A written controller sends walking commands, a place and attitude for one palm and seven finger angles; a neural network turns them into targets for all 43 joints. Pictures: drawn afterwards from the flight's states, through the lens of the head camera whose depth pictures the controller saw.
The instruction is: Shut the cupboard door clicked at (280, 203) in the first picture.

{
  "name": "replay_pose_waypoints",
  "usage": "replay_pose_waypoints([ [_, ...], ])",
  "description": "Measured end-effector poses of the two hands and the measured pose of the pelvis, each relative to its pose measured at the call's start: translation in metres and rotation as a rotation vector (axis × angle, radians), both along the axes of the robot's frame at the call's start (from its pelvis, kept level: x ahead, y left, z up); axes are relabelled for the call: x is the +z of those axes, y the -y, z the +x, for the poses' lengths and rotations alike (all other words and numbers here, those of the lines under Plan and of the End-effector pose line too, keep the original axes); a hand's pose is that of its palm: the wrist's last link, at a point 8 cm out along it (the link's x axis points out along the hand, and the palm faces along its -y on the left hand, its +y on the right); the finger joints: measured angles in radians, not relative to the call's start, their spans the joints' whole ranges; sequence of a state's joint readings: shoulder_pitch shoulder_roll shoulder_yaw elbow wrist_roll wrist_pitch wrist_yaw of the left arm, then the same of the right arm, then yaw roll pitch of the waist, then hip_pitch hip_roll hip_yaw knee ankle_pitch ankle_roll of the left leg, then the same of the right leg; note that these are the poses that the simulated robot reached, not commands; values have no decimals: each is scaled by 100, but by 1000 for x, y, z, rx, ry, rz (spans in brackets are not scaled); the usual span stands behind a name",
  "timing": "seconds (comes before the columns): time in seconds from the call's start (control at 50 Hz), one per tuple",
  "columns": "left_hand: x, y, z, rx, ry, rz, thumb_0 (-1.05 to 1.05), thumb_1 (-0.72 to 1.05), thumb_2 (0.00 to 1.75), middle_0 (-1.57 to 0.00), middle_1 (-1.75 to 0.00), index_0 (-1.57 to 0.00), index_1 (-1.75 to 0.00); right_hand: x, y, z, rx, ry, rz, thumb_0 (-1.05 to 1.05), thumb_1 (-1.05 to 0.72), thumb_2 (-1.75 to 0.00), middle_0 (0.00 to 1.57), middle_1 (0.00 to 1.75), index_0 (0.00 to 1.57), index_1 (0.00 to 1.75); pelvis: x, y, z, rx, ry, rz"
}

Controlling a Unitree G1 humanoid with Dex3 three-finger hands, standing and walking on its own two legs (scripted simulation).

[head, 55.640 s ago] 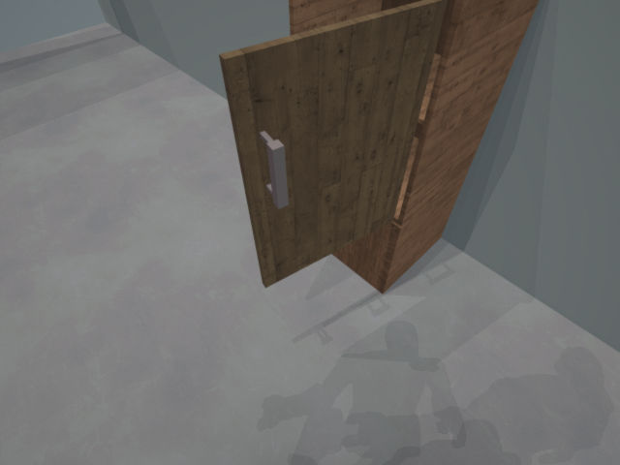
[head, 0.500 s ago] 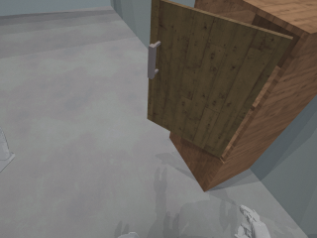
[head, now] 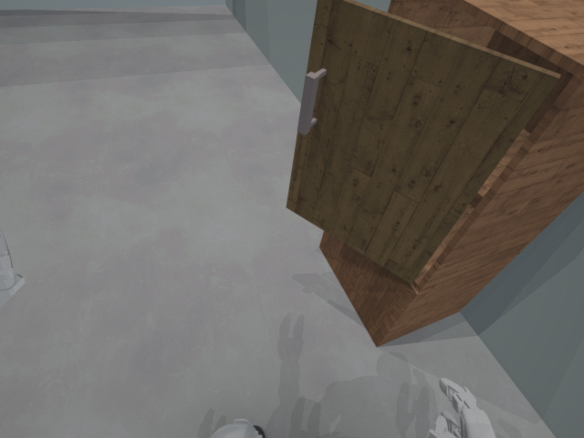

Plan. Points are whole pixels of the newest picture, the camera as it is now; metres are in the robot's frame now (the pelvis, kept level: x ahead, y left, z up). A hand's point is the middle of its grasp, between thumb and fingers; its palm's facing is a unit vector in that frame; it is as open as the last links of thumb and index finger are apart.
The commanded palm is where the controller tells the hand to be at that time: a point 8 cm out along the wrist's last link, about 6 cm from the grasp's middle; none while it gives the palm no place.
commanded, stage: step back with the hand held close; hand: left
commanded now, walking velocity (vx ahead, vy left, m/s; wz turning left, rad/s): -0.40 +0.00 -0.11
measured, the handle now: (312, 101) +0.76 -0.01 +0.07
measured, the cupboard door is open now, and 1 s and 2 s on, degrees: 31 31 31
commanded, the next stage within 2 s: stop stepping back and stand still in 0.18 s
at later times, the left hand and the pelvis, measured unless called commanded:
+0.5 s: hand out of the picture +0.08 +0.31 +0.18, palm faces +0.29 -0.85 -0.44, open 7.4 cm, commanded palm +0.04 +0.34 +0.20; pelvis -0.12 +0.05 -0.01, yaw -6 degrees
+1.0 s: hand out of the picture -0.07 +0.47 +0.20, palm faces +0.55 -0.76 -0.34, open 7.4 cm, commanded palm -0.13 +0.47 +0.20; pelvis -0.28 +0.18 +0.02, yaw -3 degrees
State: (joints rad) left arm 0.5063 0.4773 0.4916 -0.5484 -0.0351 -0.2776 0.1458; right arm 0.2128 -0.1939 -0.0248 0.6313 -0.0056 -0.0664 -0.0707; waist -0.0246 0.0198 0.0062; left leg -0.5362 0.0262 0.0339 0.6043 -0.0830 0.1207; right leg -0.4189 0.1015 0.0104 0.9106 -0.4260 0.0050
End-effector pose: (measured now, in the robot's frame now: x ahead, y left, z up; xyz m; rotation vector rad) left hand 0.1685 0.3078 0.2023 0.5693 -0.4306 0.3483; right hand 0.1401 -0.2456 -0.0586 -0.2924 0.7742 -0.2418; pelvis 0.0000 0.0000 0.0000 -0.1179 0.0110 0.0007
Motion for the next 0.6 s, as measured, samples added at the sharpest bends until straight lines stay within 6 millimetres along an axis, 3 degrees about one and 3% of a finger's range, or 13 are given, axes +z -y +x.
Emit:
replay_pose_waypoints([
  [0.06,4,-10,-12,19,7,-51,1,88,90,-22,-31,-22,-31,8,-15,-4,26,14,21,1,-91,-89,21,30,20,30,8,-3,-8,-26,-22,-11],
  [0.14,2,-6,-25,-8,5,-131,1,88,90,-21,-30,-21,-31,20,-32,-8,69,63,44,1,-90,-89,21,30,20,30,16,-7,-25,-66,-57,-16],
  [0.24,-3,12,-38,-124,30,-101,1,89,90,-21,-30,-21,-31,17,-38,-25,81,137,49,1,-90,-89,21,30,20,30,1,-10,-65,-157,-46,29],
  [0.36,1,9,-50,-245,82,-79,1,88,90,-21,-31,-21,-31,12,-31,-91,-54,124,6,1,-90,-89,21,30,21,30,-7,-28,-88,-123,26,0],
  [0.42,0,-10,-68,-218,29,-62,1,88,90,-22,-31,-22,-31,10,-29,-130,-105,80,-8,1,-90,-89,21,30,20,30,-6,-36,-105,-59,20,-15],
  [0.46,-1,-26,-93,-191,-5,-27,1,88,90,-22,-31,-22,-31,6,-31,-155,-114,40,-14,1,-90,-89,21,30,20,30,-6,-43,-118,-32,29,-18],
  [0.52,-5,-50,-132,-142,13,-3,1,88,90,-22,-31,-22,-31,0,-35,-191,-135,-32,-55,1,-90,-89,21,30,20,30,-13,-58,-126,-138,57,8],
  [0.56,-13,-65,-141,-106,92,-45,1,88,90,-22,-31,-22,-31,-11,-39,-209,-133,-45,-93,1,-90,-89,21,30,20,30,-25,-72,-134,-163,56,-18],
  [0.6,-21,-79,-136,-69,158,-153,1,88,90,-22,-31,-22,-31,-19,-52,-226,-137,-60,-85,1,-91,-89,20,30,20,30,-29,-82,-155,-135,77,-26],
])
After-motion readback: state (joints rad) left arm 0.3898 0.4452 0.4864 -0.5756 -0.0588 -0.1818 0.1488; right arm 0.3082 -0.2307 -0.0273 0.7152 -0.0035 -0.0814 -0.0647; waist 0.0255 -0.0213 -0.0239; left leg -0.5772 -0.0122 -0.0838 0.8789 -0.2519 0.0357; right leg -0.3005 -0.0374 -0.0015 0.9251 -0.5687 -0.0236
